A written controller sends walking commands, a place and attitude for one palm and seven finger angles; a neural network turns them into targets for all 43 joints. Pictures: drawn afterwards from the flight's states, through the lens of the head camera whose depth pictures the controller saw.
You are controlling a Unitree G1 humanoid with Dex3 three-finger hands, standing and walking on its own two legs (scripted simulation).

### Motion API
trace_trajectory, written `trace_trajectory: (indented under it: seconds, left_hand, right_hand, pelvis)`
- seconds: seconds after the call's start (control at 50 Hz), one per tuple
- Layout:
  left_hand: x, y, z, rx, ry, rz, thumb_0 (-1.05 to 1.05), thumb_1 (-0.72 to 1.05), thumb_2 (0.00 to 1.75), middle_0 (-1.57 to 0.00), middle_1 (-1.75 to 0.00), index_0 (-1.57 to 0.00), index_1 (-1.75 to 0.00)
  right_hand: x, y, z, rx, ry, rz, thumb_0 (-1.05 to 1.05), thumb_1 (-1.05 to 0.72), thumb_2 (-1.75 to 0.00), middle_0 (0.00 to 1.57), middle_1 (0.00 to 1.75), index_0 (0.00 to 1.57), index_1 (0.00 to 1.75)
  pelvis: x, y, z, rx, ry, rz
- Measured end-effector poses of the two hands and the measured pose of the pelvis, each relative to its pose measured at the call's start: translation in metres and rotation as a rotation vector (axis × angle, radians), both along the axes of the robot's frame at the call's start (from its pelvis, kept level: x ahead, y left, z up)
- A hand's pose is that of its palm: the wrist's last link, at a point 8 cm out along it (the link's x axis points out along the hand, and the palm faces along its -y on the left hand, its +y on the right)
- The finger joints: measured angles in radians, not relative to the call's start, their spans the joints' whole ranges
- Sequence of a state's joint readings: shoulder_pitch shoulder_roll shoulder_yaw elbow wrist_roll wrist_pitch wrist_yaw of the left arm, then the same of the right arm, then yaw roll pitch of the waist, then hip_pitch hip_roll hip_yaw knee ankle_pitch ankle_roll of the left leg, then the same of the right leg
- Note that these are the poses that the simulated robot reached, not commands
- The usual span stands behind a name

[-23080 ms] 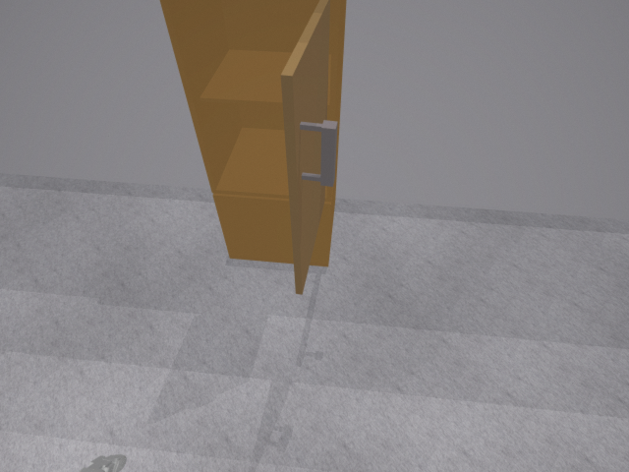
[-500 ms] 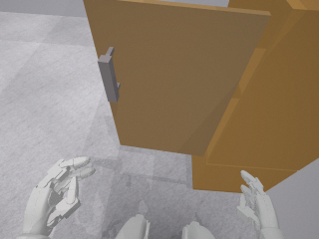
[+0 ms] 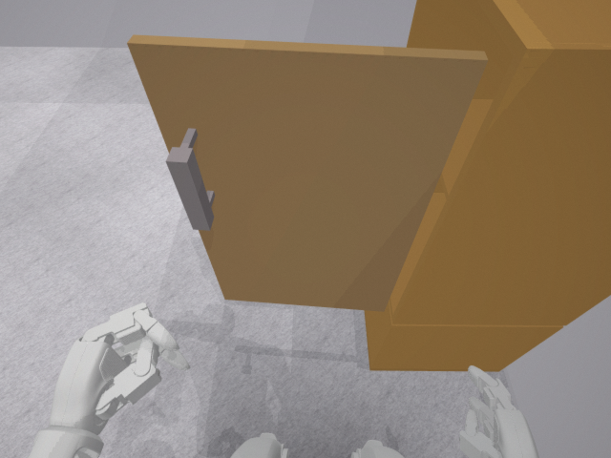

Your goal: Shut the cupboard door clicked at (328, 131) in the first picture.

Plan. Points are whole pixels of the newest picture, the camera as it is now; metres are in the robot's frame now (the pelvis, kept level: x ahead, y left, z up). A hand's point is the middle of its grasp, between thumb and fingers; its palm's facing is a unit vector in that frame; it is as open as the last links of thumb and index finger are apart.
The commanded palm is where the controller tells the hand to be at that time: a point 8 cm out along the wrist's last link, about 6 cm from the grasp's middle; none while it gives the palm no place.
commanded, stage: raise the hand and make a fist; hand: left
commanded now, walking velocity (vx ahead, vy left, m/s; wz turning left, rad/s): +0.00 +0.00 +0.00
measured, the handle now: (197, 180) +0.44 +0.19 +0.11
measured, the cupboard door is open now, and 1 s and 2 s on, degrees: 86 86 86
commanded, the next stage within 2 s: bring the fist close to the handle in 0.88 s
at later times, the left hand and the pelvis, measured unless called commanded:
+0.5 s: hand (138, 325) +0.23 +0.19 +0.11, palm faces +0.01 -1.00 -0.05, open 3.1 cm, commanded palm +0.21 +0.24 +0.12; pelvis +0.01 +0.00 +0.03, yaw +0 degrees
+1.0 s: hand (147, 322) +0.24 +0.19 +0.11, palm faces +0.02 -1.00 -0.06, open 3.1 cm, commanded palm +0.22 +0.23 +0.12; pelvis +0.01 +0.00 +0.03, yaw +0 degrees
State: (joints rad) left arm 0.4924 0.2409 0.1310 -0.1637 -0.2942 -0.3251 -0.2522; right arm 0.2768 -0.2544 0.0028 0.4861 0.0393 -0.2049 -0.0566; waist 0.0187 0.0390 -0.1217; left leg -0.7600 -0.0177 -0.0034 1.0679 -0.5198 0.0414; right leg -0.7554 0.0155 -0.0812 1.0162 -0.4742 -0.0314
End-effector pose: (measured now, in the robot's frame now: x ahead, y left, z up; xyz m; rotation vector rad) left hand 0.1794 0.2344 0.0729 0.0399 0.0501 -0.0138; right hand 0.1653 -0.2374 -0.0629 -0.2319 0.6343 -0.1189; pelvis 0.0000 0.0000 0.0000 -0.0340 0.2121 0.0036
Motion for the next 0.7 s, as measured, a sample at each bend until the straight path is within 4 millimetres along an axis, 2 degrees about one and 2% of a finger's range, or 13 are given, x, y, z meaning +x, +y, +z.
trace_trajectory:
  seconds: [0.18, 0.32, 0.54, 0.7]
  left_hand:
    - [0.011, 0.008, 0.015, 0.004, -0.026, 0.021, 0.02, 0.90, 0.90, -1.15, -1.33, -1.15, -1.33]
    - [0.019, 0.010, 0.028, 0.009, -0.040, 0.019, 0.02, 0.90, 0.90, -1.25, -1.44, -1.25, -1.44]
    - [0.036, 0.015, 0.043, 0.014, -0.047, 0.019, 0.02, 0.90, 0.90, -1.30, -1.49, -1.30, -1.50]
    - [0.038, 0.012, 0.041, 0.007, -0.024, 0.023, 0.01, 0.90, 0.90, -1.30, -1.50, -1.30, -1.50]
  right_hand:
    - [0.014, 0.011, 0.018, 0.017, -0.044, 0.024, 0.02, -0.90, -0.90, 0.20, 0.30, 0.20, 0.30]
    - [0.015, 0.018, 0.024, 0.031, -0.052, 0.040, 0.02, -0.90, -0.90, 0.20, 0.30, 0.20, 0.30]
    - [0.007, 0.014, 0.028, 0.030, -0.027, 0.031, 0.02, -0.90, -0.90, 0.20, 0.30, 0.20, 0.30]
    - [0.004, 0.008, 0.031, 0.024, -0.027, 0.020, 0.02, -0.90, -0.90, 0.20, 0.30, 0.20, 0.30]
  pelvis:
    - [0.005, 0.001, 0.010, -0.002, -0.024, 0.003]
    - [0.008, 0.003, 0.017, -0.003, -0.044, 0.007]
    - [0.011, 0.003, 0.027, 0.002, -0.074, 0.007]
    - [0.013, 0.001, 0.031, 0.008, -0.079, 0.002]
